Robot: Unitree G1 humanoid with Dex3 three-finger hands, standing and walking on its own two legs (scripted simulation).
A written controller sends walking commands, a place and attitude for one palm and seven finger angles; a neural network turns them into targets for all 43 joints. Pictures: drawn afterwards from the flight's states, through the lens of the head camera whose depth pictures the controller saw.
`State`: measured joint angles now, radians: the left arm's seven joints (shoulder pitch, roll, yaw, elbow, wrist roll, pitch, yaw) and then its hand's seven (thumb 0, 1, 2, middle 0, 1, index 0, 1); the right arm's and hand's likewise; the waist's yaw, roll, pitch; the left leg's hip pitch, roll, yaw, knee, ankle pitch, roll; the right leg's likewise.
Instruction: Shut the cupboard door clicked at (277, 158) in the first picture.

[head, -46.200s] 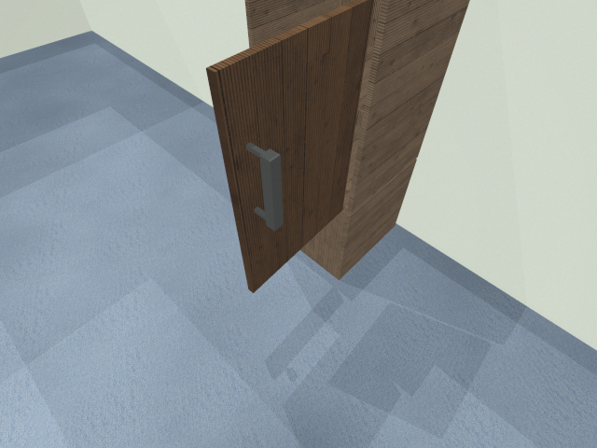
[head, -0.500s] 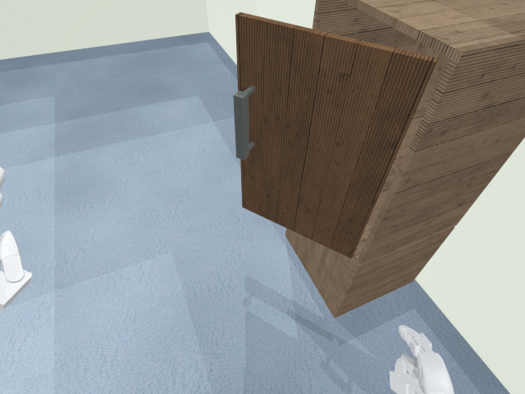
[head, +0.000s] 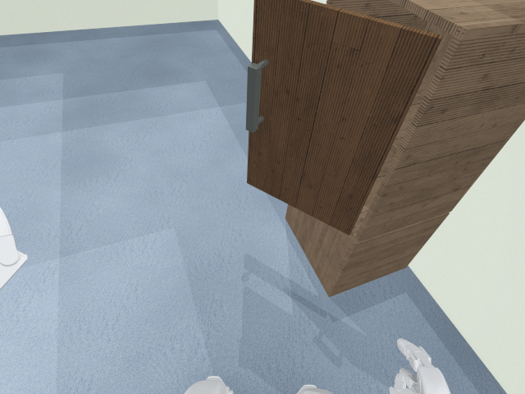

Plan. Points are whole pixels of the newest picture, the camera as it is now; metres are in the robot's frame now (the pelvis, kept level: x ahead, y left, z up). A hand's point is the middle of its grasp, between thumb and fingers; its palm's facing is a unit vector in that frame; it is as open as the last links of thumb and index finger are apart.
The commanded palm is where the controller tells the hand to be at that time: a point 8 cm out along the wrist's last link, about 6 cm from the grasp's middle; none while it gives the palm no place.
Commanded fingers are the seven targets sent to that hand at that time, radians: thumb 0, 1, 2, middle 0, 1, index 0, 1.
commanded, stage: step back with the hand held close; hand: left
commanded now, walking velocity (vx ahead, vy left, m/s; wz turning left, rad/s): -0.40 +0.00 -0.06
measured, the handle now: (257, 96) +0.78 +0.04 +0.04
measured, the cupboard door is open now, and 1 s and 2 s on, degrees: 36 36 36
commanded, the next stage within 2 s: stop stepping back and stand still in 0.30 s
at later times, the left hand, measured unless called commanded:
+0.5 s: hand out of the picture +0.09 +0.28 +0.19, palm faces +0.41 -0.82 -0.40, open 7.4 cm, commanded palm +0.02 +0.31 +0.20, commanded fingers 0.00 0.90 0.90 -0.20 -0.30 -0.20 -0.30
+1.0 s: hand out of the picture +0.02 +0.29 +0.19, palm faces +0.30 -0.84 -0.45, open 7.4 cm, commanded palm -0.04 +0.33 +0.20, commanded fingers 0.00 0.90 0.90 -0.20 -0.30 -0.20 -0.30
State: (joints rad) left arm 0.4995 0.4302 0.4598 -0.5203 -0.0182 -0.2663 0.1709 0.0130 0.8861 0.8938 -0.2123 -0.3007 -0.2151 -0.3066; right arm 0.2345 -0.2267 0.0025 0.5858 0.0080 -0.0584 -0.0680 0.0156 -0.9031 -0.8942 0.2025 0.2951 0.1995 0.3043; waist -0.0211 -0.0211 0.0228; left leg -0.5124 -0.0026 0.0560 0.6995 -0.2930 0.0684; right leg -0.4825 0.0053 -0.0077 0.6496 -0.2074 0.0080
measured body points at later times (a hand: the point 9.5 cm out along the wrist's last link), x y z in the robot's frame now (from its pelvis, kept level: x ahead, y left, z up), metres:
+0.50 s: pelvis -0.12 +0.01 +0.02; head -0.13 +0.05 +0.47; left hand +0.07 +0.32 +0.21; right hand +0.09 -0.21 -0.02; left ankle +0.04 +0.09 -0.71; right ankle -0.16 -0.11 -0.68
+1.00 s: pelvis -0.21 +0.05 +0.03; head -0.23 +0.08 +0.48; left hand +0.00 +0.33 +0.22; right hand -0.14 -0.19 -0.06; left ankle -0.15 +0.14 -0.71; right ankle -0.21 -0.05 -0.69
